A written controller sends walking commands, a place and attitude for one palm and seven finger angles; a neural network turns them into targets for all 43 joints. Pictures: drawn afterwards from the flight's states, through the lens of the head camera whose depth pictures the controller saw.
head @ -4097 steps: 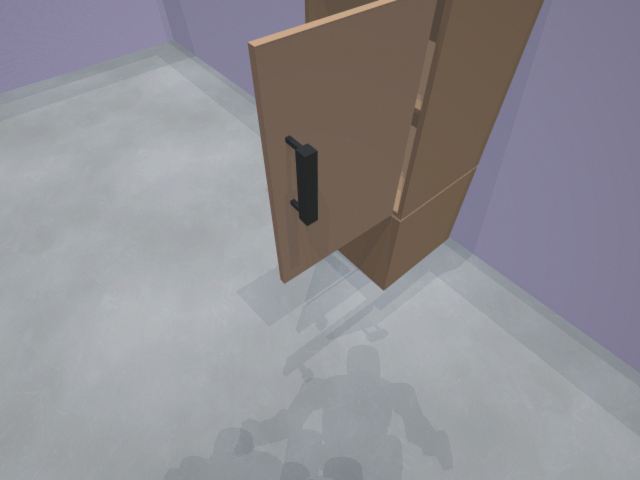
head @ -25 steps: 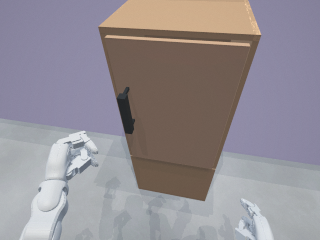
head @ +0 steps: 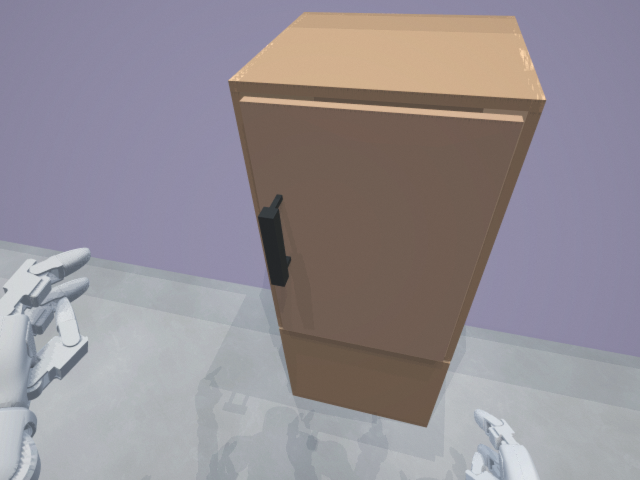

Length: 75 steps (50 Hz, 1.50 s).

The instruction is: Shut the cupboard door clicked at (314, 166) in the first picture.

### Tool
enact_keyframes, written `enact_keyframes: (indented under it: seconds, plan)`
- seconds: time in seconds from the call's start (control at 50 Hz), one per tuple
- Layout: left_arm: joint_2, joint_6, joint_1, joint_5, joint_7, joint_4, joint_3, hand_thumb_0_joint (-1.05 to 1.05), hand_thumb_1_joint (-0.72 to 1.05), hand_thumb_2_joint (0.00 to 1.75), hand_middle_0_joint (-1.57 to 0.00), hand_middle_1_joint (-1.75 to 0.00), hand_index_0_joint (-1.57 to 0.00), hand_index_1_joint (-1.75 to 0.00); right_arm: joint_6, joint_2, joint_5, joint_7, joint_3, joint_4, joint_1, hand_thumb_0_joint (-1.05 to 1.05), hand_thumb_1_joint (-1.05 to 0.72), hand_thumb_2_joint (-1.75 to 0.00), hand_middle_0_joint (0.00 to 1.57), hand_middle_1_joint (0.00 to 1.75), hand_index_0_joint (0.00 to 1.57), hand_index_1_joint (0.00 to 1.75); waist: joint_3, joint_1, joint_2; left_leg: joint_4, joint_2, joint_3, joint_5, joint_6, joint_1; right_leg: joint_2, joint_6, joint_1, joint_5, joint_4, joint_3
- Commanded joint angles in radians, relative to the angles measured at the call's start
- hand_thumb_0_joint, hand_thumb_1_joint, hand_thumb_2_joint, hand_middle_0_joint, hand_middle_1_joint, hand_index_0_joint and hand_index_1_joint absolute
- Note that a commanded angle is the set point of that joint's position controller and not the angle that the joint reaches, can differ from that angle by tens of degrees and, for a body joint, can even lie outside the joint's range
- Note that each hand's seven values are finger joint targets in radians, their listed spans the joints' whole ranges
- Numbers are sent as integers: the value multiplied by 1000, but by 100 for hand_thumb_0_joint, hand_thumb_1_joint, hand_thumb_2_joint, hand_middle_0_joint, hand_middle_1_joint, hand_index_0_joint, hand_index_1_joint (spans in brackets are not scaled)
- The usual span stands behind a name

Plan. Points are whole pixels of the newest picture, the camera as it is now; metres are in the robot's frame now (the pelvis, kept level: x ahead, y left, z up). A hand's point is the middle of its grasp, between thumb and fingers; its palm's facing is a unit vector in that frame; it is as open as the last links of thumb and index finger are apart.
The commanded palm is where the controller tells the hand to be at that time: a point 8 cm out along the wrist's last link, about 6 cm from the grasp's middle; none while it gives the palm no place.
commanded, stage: draw the hand back to the body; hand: left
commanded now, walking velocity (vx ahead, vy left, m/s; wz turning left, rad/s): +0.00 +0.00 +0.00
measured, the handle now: (279, 240) +0.52 +0.15 -0.01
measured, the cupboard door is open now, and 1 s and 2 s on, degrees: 0 0 0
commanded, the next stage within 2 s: step back with the hand held close in 0.38 s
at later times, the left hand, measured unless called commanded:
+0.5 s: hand (77, 349) +0.18 +0.26 +0.16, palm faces +0.47 -0.79 -0.40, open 7.4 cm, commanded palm +0.13 +0.29 +0.17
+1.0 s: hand (34, 386) +0.14 +0.28 +0.16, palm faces +0.42 -0.77 -0.47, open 7.4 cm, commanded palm +0.09 +0.31 +0.17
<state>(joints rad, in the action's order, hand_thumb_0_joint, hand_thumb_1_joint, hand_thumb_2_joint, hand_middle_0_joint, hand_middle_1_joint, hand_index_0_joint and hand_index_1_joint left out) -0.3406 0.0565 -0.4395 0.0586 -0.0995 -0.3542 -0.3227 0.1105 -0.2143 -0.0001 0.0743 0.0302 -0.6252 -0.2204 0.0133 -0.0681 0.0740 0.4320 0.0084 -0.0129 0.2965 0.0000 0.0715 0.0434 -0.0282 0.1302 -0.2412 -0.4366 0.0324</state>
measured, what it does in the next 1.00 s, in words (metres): shifts its weight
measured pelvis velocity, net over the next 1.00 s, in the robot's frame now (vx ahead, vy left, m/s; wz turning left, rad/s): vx -0.06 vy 0.01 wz -0.02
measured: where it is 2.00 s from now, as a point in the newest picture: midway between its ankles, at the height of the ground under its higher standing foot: outside the picture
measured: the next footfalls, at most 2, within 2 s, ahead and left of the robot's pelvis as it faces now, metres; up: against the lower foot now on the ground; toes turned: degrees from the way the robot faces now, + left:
right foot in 1.72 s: -0.14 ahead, -0.12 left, +0.00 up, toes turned +12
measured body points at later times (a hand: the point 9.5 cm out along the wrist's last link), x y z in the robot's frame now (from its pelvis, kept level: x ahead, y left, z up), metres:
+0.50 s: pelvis -0.01 -0.01 +0.00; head -0.04 -0.03 +0.45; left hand +0.15 +0.30 +0.18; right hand +0.17 -0.22 -0.08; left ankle -0.04 +0.12 -0.74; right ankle +0.00 -0.14 -0.74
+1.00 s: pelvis -0.06 +0.01 -0.01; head -0.06 +0.01 +0.44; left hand +0.12 +0.32 +0.18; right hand +0.11 -0.23 -0.08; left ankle -0.04 +0.12 -0.74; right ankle +0.00 -0.14 -0.74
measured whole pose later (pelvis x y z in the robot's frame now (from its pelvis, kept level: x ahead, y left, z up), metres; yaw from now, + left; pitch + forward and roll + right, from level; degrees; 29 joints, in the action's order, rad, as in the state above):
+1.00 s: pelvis -0.06 +0.01 -0.01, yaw -1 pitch +0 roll +0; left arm -0.41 0.17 -0.54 0.05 -0.15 -0.44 -0.42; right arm 0.01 -0.22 -0.02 0.09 -0.01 -0.54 -0.21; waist 0.02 0.00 0.01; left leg 0.55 -0.01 -0.04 0.26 0.03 0.29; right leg 0.06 -0.05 0.34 -0.17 -0.51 0.00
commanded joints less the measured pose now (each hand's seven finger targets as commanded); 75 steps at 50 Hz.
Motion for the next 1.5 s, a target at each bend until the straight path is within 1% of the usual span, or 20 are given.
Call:
enact_keyframes:
  seconds: [0.0,0.06,0.16,0.26,0.48,0.5,0.52,0.58,0.68,0.76,0.86,1.0,1.1,1.14,1.2,1.26,1.32,1.4,1.44,1.48]
  plan:
    - [-172,68,72,1,-18,-218,-140,0,90,90,-20,-30,-20,-30,62,-96,-1,13,-42,161,137,0,-90,-90,20,30,20,30,32,1,-21,-66,10,-22,-313,6,83,-31,32,-56,228,31,27]
    - [-149,62,101,-1,-17,-185,-105,0,90,90,-20,-30,-20,-30,62,-109,-5,14,-47,154,129,0,-90,-90,20,30,20,30,-8,14,-36,-76,12,-20,-261,11,87,-29,31,-27,177,46,25]
    - [-182,76,120,-8,-26,-230,-130,0,90,90,-20,-30,-20,-30,69,-108,-2,19,-52,155,138,0,-90,-90,20,30,20,30,61,0,-18,-74,6,-19,-263,15,69,-26,33,-60,179,35,21]
    - [-199,83,108,-7,-31,-245,-152,0,90,90,-20,-30,-20,-30,80,-99,-1,21,-46,152,145,0,-90,-90,20,30,20,30,50,-7,22,-77,3,-20,-251,11,80,-26,36,-67,176,36,19]
    - [-175,85,100,1,-22,-205,-136,0,90,90,-20,-30,-20,-30,74,-98,-4,17,-48,153,148,0,-90,-90,20,30,20,30,4,0,-21,-87,8,-25,-184,15,92,-30,31,-39,112,65,11]
    - [-271,129,209,-7,-33,-258,-233,0,90,90,-20,-30,-20,-30,52,-134,-10,10,-61,182,139,0,-90,-90,20,30,20,30,-12,44,-24,-33,26,-23,-107,33,167,22,40,23,145,112,-88]
    - [-220,137,115,-5,-31,-190,-193,0,90,90,-20,-30,-20,-30,39,-125,-8,11,-62,167,132,0,-90,-90,20,30,20,30,3,51,-71,0,16,-13,-102,34,156,50,50,46,143,127,-101]
    - [-200,156,35,-10,-32,-192,-172,0,90,90,-20,-30,-20,-30,9,-125,-4,7,-72,172,128,0,-90,-90,20,30,20,30,58,56,-84,31,16,-7,-149,26,151,80,63,55,198,105,-109]
    - [-233,163,-46,-3,-48,-241,-214,0,90,90,-20,-30,-20,-30,-31,-134,-7,16,-85,205,128,0,-90,-90,20,30,20,30,151,56,-46,-2,51,14,-381,15,169,40,39,-30,413,-26,-45]
    - [-255,157,-65,0,-57,-272,-233,0,90,90,-20,-30,-20,-30,-57,-134,-10,25,-89,227,127,0,-90,-90,20,30,20,30,174,58,-33,-3,65,19,-427,11,205,31,30,-52,473,-78,-42]
    - [-244,157,-73,-5,-66,-282,-223,0,90,90,-20,-30,-20,-30,-66,-137,-13,30,-89,238,119,0,-90,-90,20,30,20,30,125,61,-15,-46,81,35,-242,31,323,12,17,-50,345,-93,-51]
    - [-235,188,-33,-29,-76,-286,-227,0,90,90,-20,-30,-20,-30,-36,-145,-14,27,-85,240,95,0,-90,-90,20,30,20,30,42,67,8,-108,99,79,251,79,620,-9,10,-106,121,-135,-83]
    - [-234,211,15,-42,-85,-297,-218,0,90,90,-20,-30,-20,-30,-9,-146,-8,22,-86,225,73,0,-90,-90,20,30,20,30,15,77,-41,-15,63,72,333,70,601,19,32,31,-110,-27,-149]
    - [-269,222,30,-45,-92,-327,-242,0,90,90,-20,-30,-20,-30,3,-153,-1,24,-88,215,71,0,-90,-90,20,30,20,30,21,79,-16,-23,63,78,324,65,560,11,33,80,-154,-10,-145]
    - [-246,237,27,-50,-98,-336,-233,0,90,90,-20,-30,-20,-30,23,-150,-4,24,-83,210,65,0,-90,-90,20,30,20,30,38,78,60,-110,109,127,388,83,645,-36,13,-13,-109,-118,-87]
    - [-246,251,-23,-53,-93,-323,-253,0,90,90,-20,-30,-20,-30,39,-145,-5,24,-86,212,67,0,-90,-90,20,30,20,30,75,70,97,-151,152,166,381,102,720,-81,2,-133,77,-246,-62]
    - [-256,265,-36,-59,-85,-298,-279,0,90,90,-20,-30,-20,-30,46,-152,2,18,-95,210,68,0,-90,-90,20,30,20,30,40,70,65,-74,125,125,418,108,826,-66,15,-175,144,-244,-153]
    - [-252,263,-7,-40,-81,-302,-242,0,90,90,-20,-30,-20,-30,41,-125,4,-6,-98,179,54,0,-90,-90,20,30,20,30,38,81,-169,205,5,26,229,23,524,101,96,195,-78,62,-349]
    - [-286,258,18,-30,-89,-330,-248,0,90,90,-20,-30,-20,-30,28,-120,8,-15,-97,160,57,0,-90,-90,20,30,20,30,64,90,-200,260,-19,0,117,3,338,139,111,346,-146,153,-333]
    - [-281,262,7,-27,-92,-350,-241,0,90,90,-20,-30,-20,-30,19,-115,-1,-10,-93,164,65,0,-90,-90,20,30,20,30,88,95,-163,163,-7,23,132,15,301,83,70,355,-202,119,-226]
